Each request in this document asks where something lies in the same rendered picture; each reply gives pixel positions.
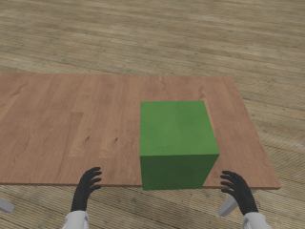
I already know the carton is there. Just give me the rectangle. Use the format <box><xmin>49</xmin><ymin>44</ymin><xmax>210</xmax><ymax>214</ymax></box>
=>
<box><xmin>139</xmin><ymin>100</ymin><xmax>220</xmax><ymax>191</ymax></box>

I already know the table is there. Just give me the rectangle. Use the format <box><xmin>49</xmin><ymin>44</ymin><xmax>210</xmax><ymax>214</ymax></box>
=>
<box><xmin>0</xmin><ymin>73</ymin><xmax>281</xmax><ymax>217</ymax></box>

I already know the robot right hand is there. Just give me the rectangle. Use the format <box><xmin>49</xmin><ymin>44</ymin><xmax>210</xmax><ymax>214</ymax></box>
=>
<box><xmin>220</xmin><ymin>171</ymin><xmax>259</xmax><ymax>216</ymax></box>

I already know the robot left forearm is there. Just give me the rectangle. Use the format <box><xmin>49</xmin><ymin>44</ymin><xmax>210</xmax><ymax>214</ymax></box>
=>
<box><xmin>62</xmin><ymin>210</ymin><xmax>90</xmax><ymax>229</ymax></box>

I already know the robot left hand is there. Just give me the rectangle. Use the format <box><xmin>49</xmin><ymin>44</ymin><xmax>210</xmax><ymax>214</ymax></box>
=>
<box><xmin>71</xmin><ymin>167</ymin><xmax>102</xmax><ymax>212</ymax></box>

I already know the robot right forearm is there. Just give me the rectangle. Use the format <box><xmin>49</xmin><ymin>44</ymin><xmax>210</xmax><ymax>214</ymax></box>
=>
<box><xmin>242</xmin><ymin>212</ymin><xmax>273</xmax><ymax>229</ymax></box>

